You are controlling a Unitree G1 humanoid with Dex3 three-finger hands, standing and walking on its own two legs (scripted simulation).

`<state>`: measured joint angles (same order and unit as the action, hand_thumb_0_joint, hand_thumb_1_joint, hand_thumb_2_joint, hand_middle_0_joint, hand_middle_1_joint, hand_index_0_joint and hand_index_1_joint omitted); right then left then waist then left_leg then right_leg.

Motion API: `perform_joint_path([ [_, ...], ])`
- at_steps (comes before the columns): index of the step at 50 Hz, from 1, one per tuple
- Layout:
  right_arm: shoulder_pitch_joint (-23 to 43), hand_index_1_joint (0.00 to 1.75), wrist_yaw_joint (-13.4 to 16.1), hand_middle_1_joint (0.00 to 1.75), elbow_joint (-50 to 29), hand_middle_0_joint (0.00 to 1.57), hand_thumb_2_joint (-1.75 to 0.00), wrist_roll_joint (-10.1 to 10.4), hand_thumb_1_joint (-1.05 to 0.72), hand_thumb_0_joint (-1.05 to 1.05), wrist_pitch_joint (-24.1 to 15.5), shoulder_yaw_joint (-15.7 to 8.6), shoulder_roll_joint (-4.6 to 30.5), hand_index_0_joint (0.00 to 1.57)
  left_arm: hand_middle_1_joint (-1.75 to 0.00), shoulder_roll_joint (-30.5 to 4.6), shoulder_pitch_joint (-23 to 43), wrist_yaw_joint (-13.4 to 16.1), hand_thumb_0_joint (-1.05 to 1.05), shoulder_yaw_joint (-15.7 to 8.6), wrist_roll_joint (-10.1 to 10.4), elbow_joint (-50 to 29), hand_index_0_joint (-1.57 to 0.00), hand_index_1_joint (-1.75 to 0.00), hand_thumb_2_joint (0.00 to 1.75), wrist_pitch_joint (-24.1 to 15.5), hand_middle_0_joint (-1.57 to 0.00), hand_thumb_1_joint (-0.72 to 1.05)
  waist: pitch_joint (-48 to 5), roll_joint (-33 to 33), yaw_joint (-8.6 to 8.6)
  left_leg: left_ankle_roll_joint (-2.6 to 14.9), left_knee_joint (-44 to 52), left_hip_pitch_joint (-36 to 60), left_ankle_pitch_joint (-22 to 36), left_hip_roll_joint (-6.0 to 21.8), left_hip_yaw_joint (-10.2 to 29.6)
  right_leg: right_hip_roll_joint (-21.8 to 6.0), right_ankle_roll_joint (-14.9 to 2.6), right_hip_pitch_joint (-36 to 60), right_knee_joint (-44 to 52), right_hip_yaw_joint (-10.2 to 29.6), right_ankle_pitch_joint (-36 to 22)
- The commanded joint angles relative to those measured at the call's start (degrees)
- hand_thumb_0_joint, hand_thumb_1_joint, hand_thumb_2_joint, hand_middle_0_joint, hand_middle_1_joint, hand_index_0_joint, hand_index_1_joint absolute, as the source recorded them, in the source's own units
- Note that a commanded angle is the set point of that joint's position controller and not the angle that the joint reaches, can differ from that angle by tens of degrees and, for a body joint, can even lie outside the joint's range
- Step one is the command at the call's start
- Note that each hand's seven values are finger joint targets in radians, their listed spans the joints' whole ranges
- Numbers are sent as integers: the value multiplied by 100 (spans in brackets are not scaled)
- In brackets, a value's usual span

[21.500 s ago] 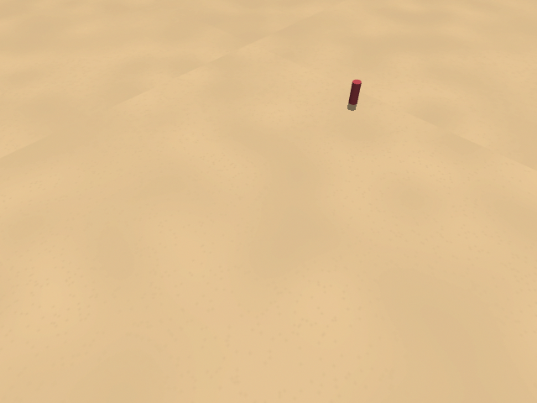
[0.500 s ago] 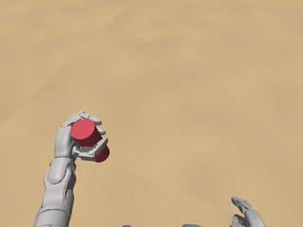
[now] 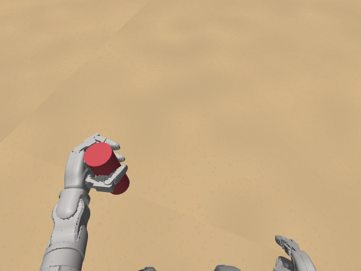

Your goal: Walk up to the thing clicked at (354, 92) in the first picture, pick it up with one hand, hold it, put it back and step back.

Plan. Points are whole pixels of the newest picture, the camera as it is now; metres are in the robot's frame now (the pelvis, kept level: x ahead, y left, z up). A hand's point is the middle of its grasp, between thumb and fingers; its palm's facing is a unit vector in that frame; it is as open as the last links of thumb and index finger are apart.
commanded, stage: crouch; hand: left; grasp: from the side
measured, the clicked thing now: (109, 170) +0.34 +0.17 +0.01
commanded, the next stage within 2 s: lower in 1.70 s
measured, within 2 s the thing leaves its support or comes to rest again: neither
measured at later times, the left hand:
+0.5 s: hand (126, 197) +0.36 +0.17 -0.20, palm faces -0.01 -1.00 -0.03, open 7.7 cm
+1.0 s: hand (133, 213) +0.37 +0.19 -0.40, palm faces +0.02 -1.00 -0.03, open 7.7 cm
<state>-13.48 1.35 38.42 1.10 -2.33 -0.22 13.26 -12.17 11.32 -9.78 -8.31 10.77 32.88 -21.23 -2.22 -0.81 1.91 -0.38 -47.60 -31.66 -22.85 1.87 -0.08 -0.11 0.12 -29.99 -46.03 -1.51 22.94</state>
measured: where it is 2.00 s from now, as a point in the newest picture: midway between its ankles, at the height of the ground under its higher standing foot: outside the picture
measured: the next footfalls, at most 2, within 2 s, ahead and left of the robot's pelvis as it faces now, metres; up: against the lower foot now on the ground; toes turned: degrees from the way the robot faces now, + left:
none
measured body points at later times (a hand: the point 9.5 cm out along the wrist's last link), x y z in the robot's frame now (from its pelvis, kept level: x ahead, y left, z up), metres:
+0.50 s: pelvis -0.04 +0.00 -0.17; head +0.11 +0.02 +0.25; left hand +0.35 +0.23 -0.19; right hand +0.07 -0.27 -0.29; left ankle +0.01 +0.12 -0.70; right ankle +0.00 -0.12 -0.70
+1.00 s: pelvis -0.09 +0.00 -0.35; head +0.12 +0.04 +0.04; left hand +0.37 +0.24 -0.40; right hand -0.01 -0.27 -0.47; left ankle +0.01 +0.12 -0.70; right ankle +0.00 -0.12 -0.70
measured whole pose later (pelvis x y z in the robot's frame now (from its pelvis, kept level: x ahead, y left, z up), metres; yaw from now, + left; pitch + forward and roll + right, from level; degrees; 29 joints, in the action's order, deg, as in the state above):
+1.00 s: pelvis -0.09 +0.00 -0.35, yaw -4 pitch +32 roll -4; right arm -7.1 -5.4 41.7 -6.4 -2.1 3.1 15.6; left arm -24.5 40.0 -13.0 -24.5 4.7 66.7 -45.1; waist -6.4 1.8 9.1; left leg -0.5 -127.6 -121.6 -38.4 1.8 4.5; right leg -0.2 -0.4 -118.7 -125.5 -3.6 39.0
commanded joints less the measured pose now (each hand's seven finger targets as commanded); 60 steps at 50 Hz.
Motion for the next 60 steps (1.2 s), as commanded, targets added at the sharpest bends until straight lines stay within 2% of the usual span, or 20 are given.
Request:
perform_joint_path([
  [1,95,30,-49,30,-615,20,-90,-55,-87,0,-274,-341,791,20,-135,-625,1650,44,0,-381,96,-930,-130,-135,122,-626,-129,44,-1204,228,45,157,329,290,968,-127,7,45,-79,79,426,20,-1268],
  [3,58,30,-68,30,-535,20,-90,-88,-87,0,-313,-348,791,20,-135,-622,1985,79,0,-350,45,-874,-128,-134,121,-871,-127,45,-1410,121,140,149,66,209,984,-120,42,54,-94,-245,127,27,-1247],
  [4,23,30,-90,30,-498,20,-90,-112,-87,0,-337,-374,782,20,-134,-701,2137,75,0,-383,23,-1109,-126,-133,121,-1032,-125,46,-1772,-65,78,130,-134,172,1113,-126,64,49,-108,-319,-85,24,-1344],
  [5,1,30,-105,30,-450,20,-90,-123,-88,0,-357,-371,814,20,-133,-685,1993,66,0,-442,5,-491,-126,-133,121,-1101,-125,47,-1639,152,196,157,-295,-25,1062,-109,112,67,-102,-569,-246,15,-1269],
  [7,-71,30,-149,30,-407,20,-90,-166,-88,0,-413,-421,849,20,-135,-754,2430,-11,0,-423,-11,-500,-127,-134,121,-1408,-126,42,-1941,-39,270,150,-729,-298,1049,-106,150,69,-122,-1068,-676,27,-1222],
  [10,-120,30,-205,30,-425,20,-90,-229,-89,0,-462,-424,916,20,-136,-730,2393,-209,0,-455,4,142,-128,-136,122,-1779,-128,40,-2260,33,329,165,-1431,-1055,942,-127,234,80,-142,-1863,-1353,-6,-1026],
  [14,-61,30,-300,30,-572,20,-91,-291,-89,0,-475,-379,1009,20,-138,-1126,2513,-264,0,-883,-16,685,-129,-139,125,-2219,-129,37,-2897,-222,153,147,-2396,-2078,666,-159,297,71,-187,-2931,-2359,-15,-609],
  [15,-142,30,-336,30,-480,20,-90,-315,-89,0,-445,-333,966,20,-139,-862,2411,-298,0,-710,-3,959,-130,-140,126,-2263,-130,36,-2957,-225,193,147,-2571,-2328,521,-166,313,72,-191,-3189,-2545,0,-462],
  [20,-147,30,-395,30,-527,20,-90,-375,-88,0,-367,-316,1131,20,-141,-1392,3132,-366,0,-1025,-29,906,-132,-142,129,-2511,-132,37,-3781,-505,149,139,-3412,-3013,522,-154,334,92,-218,-4009,-3409,69,-344],
  [21,-172,30,-402,30,-509,20,-90,-400,-88,0,-347,-329,1155,20,-141,-1287,3398,-388,0,-849,-63,736,-132,-142,129,-2556,-131,37,-4047,-638,257,124,-3553,-2961,694,-138,376,97,-245,-4234,-3621,21,-438],
  [22,-161,30,-404,30,-483,20,-91,-418,-88,0,-325,-324,1155,20,-140,-1468,3474,-384,0,-1030,-74,687,-130,-141,129,-2587,-130,36,-4224,-661,193,129,-3708,-3105,655,-148,362,98,-243,-4298,-3733,46,-403],
  [24,-184,30,-403,30,-434,20,-91,-438,-89,0,-308,-340,1180,20,-139,-1450,3723,-377,0,-1017,-42,742,-129,-140,128,-2605,-130,38,-4287,-582,286,133,-3955,-3395,524,-129,393,111,-238,-4503,-3973,46,-328],
  [26,-191,30,-415,30,-369,20,-91,-451,-90,0,-300,-348,1194,20,-138,-1646,3955,-345,0,-1265,-3,784,-128,-139,128,-2628,-129,39,-4507,-318,338,188,-4315,-3834,380,-126,356,115,-190,-4555,-4129,119,-289],
  [31,-141,30,-462,30,-211,20,-91,-517,-89,0,-271,-297,1166,20,-139,-1615,4190,-414,0,-1243,-110,1676,-128,-140,129,-2634,-128,41,-4220,-45,532,225,-5033,-5068,-271,-140,286,115,-155,-5143,-4606,156,237],
  [34,-132,30,-519,30,-169,20,-91,-599,-89,0,-251,-259,1161,20,-140,-1819,4204,-438,0,-1400,-276,2153,-130,-140,129,-2666,-130,40,-4097,-29,484,217,-5425,-5677,-547,-137,210,103,-157,-5443,-4912,186,532],
  [40,-144,30,-615,30,-88,20,-91,-686,-90,0,-185,-180,1314,20,-143,-2140,4494,-416,0,-1738,-397,2273,-131,-143,132,-2849,-131,38,-4241,-726,438,111,-5813,-5775,-791,-143,299,160,-287,-6545,-5950,-260,775],
  [44,-120,30,-631,30,-54,20,-91,-719,-90,0,-142,-136,1390,20,-140,-2462,5000,-363,0,-1859,-437,1857,-129,-141,130,-2966,-129,37,-4535,-1013,518,91,-6127,-5832,-828,-123,268,164,-285,-6743,-6326,-321,757],
  [47,-114,30,-629,30,30,20,-91,-760,-91,0,-110,-101,1459,20,-136,-2495,5377,-327,0,-1752,-487,1846,-126,-137,127,-2974,-127,35,-4505,-1192,700,84,-6409,-5941,-930,-100,284,169,-283,-7078,-6570,-372,804],
  [56,96,30,-623,30,-4,20,-91,-874,-89,0,-24,137,1596,20,-134,-2812,5058,-379,0,-1897,-476,2583,-126,-135,124,-2865,-126,34,-3741,-707,794,172,-7191,-7332,-1574,-134,215,205,-170,-7206,-6914,-456,1247],
  [60,50,30,-650,30,33,20,-90,-905,-89,0,44,247,1686,20,-134,-2918,4891,-407,0,-2031,-489,2718,-126,-134,124,-2843,-125,40,-3607,-843,845,127,-7320,-7356,-1385,-112,327,241,-197,-7424,-7226,-628,1051],
])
